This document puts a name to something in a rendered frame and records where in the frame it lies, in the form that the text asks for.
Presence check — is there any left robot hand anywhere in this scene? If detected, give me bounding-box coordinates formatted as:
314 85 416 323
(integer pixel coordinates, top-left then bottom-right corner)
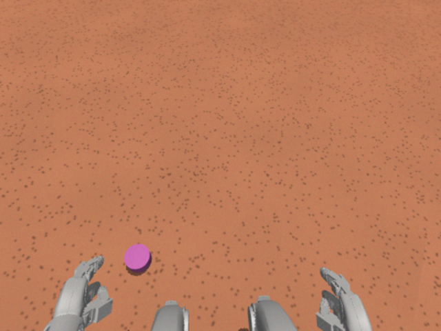
53 256 113 328

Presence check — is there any left robot arm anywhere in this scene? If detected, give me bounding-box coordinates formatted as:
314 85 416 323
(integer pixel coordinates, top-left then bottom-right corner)
43 314 84 331

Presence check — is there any right robot hand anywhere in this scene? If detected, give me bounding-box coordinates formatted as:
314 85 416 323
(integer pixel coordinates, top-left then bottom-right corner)
316 267 372 331

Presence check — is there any tin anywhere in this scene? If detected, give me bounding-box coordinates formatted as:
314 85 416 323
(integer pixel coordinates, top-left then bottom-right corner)
124 244 152 272

